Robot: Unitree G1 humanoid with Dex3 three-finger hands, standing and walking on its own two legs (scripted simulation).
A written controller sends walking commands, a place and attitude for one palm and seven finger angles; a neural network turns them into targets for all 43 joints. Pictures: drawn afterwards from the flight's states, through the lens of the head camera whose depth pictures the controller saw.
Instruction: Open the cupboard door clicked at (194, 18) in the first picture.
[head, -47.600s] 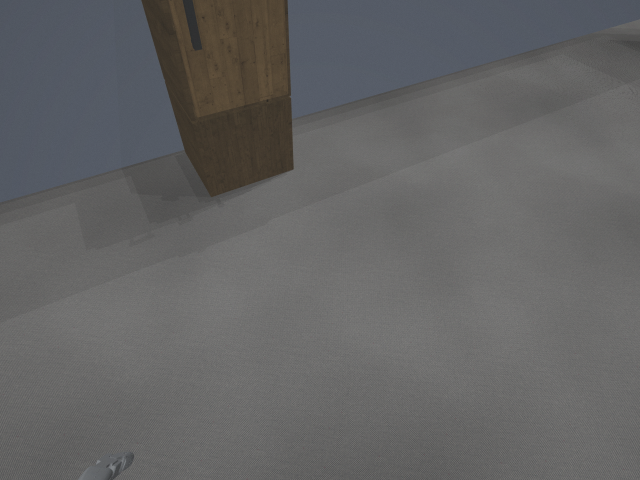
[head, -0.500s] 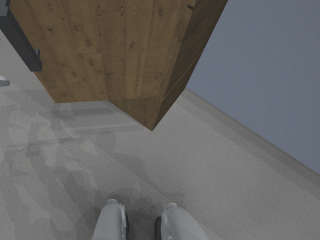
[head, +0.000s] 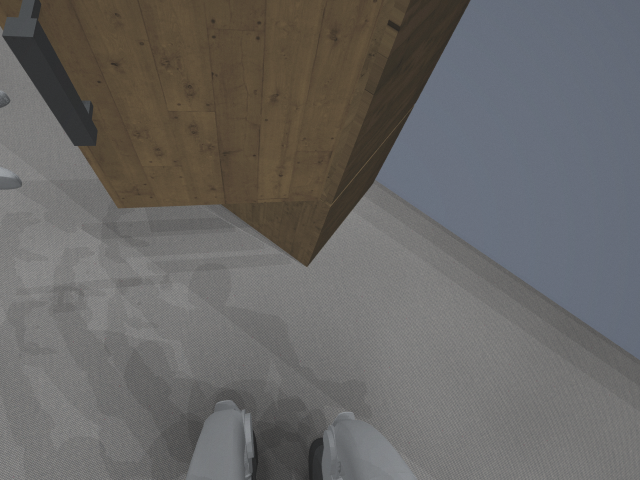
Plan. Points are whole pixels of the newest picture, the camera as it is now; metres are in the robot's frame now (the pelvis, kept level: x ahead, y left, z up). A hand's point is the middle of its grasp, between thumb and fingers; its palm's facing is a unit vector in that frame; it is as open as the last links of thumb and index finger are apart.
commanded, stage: move the hooked fingers beside the handle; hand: left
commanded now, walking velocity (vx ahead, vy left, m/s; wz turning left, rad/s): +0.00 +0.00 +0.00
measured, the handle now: (61, 77) +0.55 +0.27 +0.08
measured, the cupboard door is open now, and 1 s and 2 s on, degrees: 43 43 43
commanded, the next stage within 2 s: slide the fingers in behind the handle in 0.24 s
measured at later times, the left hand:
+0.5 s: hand out of the picture +0.49 +0.34 +0.08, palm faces +0.09 -1.00 -0.01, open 14.0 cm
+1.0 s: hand (37, 114) +0.50 +0.28 +0.08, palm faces +0.10 -0.99 -0.01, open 14.0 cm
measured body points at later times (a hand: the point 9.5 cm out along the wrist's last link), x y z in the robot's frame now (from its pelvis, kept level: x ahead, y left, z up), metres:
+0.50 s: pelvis +0.00 +0.01 -0.01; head +0.16 +0.06 +0.41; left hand +0.48 +0.39 +0.08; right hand +0.00 -0.27 -0.09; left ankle +0.04 +0.08 -0.66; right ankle -0.01 -0.12 -0.66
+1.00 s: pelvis +0.00 +0.00 +0.00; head +0.15 +0.04 +0.43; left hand +0.49 +0.34 +0.08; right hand +0.01 -0.27 -0.09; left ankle +0.04 +0.08 -0.66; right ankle -0.01 -0.12 -0.66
